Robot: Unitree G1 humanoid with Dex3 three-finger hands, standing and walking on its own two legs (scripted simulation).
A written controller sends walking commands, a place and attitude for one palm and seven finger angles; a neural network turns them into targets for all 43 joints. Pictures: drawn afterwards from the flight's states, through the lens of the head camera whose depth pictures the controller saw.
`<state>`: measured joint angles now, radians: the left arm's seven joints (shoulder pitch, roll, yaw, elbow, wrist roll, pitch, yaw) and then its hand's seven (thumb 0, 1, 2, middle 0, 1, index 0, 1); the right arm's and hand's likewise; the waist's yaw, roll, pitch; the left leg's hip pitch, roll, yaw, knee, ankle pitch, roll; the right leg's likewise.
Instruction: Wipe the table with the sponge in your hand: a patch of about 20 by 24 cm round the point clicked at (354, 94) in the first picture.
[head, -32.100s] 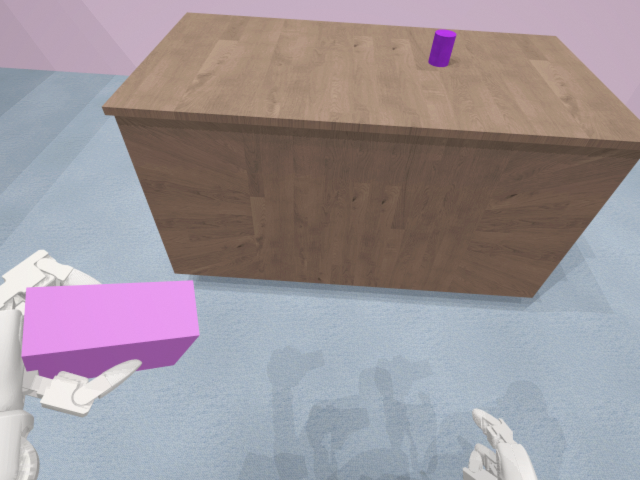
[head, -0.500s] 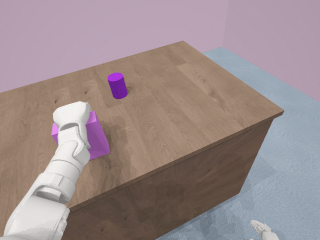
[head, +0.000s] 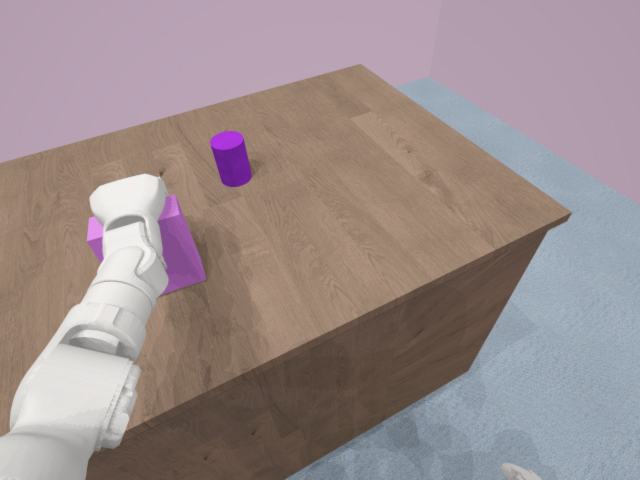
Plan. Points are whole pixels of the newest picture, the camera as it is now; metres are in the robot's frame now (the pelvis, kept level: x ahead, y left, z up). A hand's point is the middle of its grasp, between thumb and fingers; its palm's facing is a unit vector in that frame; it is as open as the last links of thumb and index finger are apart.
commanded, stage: wipe forward along the third lane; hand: left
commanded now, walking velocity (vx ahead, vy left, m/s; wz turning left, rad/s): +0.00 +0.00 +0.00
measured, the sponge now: (156, 261) +0.41 +0.26 +0.04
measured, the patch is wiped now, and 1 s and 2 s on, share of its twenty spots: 1.00 1.00 1.00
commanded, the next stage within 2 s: wipe back along the third lane in 0.12 s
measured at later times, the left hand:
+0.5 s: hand (136, 225) +0.44 +0.28 +0.09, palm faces +0.03 -0.02 -1.00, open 9.9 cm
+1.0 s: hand (160, 246) +0.40 +0.23 +0.09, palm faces +0.03 -0.03 -1.00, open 9.9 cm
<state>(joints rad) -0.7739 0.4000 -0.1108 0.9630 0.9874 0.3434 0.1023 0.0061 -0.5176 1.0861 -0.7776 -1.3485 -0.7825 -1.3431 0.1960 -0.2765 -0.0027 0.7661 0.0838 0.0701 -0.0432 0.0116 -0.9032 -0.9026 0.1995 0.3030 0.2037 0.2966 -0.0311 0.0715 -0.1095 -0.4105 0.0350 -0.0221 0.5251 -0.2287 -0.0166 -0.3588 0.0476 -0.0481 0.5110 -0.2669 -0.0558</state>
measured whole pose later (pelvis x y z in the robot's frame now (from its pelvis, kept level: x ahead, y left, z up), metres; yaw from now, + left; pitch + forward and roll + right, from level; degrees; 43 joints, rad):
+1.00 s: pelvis +0.03 +0.03 +0.00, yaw +2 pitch +4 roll +0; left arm -0.55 0.21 -0.39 0.56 0.97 0.63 0.13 0.02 -0.48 1.08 -0.72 -1.41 -0.73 -1.40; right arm 0.00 -0.24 0.02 0.69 0.08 0.17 0.05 0.01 -0.90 -0.90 0.20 0.30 0.20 0.30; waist 0.08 0.07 -0.15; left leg -0.31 -0.01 -0.03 0.53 -0.29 0.01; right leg -0.23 0.00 -0.06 0.49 -0.32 -0.02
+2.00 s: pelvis +0.01 -0.01 +0.00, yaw -1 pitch -2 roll +1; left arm -0.17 0.26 -0.36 0.10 0.96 0.64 0.09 0.02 -0.47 1.08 -0.70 -1.43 -0.72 -1.41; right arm -0.01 -0.26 0.02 0.69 0.09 0.12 0.03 0.02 -0.90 -0.90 0.20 0.30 0.20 0.30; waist 0.09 0.10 -0.11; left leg -0.21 0.03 -0.01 0.50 -0.25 -0.03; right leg -0.19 0.05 -0.03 0.53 -0.31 -0.07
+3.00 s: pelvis -0.01 -0.01 +0.00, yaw +0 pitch -3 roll +1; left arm -0.22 0.39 -0.21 0.23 0.95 0.49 0.01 -0.02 -0.51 1.08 -0.77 -1.36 -0.78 -1.34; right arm 0.03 -0.26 0.04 0.74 0.07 0.02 -0.08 0.02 -0.90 -0.90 0.20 0.30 0.20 0.30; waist 0.10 0.10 -0.05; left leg -0.20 0.03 -0.03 0.47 -0.21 -0.03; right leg -0.17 0.05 -0.05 0.49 -0.27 -0.07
